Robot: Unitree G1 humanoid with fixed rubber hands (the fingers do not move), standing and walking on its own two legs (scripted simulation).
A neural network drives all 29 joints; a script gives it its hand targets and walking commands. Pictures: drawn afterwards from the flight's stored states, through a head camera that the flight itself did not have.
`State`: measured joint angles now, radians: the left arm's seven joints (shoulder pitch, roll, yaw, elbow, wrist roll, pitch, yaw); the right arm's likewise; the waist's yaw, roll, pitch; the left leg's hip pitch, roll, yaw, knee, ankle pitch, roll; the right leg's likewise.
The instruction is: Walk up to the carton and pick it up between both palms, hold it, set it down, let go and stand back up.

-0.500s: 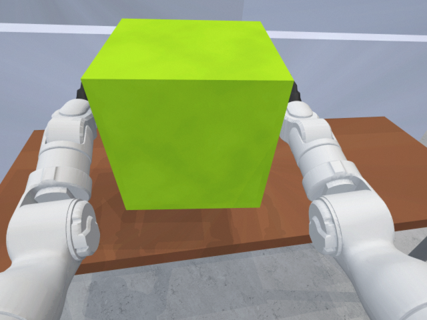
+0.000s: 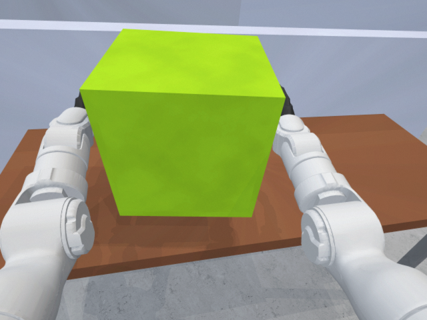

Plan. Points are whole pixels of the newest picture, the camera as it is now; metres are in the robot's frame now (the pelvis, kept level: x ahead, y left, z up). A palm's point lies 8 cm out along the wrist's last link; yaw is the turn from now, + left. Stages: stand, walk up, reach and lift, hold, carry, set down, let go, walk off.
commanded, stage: set down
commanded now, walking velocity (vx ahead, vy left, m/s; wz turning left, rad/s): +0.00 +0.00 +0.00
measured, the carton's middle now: (189, 125) +0.44 +0.03 +0.18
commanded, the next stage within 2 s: none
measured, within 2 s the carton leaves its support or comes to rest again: neither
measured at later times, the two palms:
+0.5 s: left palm (85, 123) +0.42 +0.23 +0.19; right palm (274, 130) +0.40 -0.14 +0.20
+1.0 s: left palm (88, 130) +0.44 +0.23 +0.17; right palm (267, 140) +0.41 -0.13 +0.17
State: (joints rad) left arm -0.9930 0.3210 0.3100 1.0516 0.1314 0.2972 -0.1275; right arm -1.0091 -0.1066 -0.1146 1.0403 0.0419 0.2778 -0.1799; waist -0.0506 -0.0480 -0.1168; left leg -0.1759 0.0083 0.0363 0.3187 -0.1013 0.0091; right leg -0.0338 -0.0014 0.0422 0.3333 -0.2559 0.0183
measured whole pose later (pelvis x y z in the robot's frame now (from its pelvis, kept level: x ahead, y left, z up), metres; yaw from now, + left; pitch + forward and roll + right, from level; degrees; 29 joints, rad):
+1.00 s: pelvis +0.01 +0.00 +0.00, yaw +0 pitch +0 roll +0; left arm -1.03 0.40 0.31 1.26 0.13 0.14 -0.18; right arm -0.95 0.03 -0.31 1.04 -0.14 0.19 -0.20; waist -0.08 -0.09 -0.08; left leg -0.22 0.00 0.04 0.33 -0.12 0.01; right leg -0.07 -0.01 0.04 0.33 -0.26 0.02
